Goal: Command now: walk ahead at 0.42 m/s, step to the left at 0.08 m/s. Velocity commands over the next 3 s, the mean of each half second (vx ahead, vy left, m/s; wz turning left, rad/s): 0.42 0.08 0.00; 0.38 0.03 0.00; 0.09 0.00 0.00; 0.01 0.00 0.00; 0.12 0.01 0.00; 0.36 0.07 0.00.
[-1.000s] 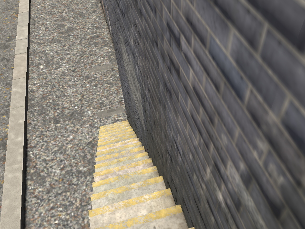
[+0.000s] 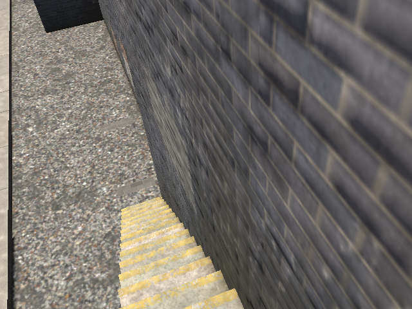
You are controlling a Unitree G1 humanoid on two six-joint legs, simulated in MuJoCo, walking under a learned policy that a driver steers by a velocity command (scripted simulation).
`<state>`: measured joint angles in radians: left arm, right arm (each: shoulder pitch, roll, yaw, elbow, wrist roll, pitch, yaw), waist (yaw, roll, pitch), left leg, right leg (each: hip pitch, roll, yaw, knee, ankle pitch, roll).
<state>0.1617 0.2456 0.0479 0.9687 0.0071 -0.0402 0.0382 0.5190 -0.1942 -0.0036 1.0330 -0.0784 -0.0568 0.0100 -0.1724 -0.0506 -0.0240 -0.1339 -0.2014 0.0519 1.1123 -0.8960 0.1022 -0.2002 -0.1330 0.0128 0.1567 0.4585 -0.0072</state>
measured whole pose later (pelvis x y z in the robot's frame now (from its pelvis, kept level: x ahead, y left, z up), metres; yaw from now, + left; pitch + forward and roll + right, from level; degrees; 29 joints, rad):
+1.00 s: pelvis +0.35 +0.10 -0.33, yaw +2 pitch -4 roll +1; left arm 0.25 0.19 0.04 0.95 0.01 0.01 0.02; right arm 0.52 -0.17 0.02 1.11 0.00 -0.11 0.02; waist -0.05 -0.05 -0.04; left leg -0.13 -0.10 0.00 0.77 -0.56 0.07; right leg -0.59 -0.03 0.04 0.68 0.50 0.01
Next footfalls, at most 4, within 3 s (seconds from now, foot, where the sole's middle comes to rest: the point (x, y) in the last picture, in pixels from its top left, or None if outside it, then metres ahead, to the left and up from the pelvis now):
0.02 right None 0.12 -0.11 -0.86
0.60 left None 0.31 0.18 -1.06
1.20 right None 0.58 -0.04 -1.27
1.36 left None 0.49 0.19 -1.08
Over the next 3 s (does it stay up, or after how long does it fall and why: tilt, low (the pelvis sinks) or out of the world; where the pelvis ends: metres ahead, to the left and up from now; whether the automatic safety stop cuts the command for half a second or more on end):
stays up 0.79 0.15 -0.57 its command is cut before an obstacle from the start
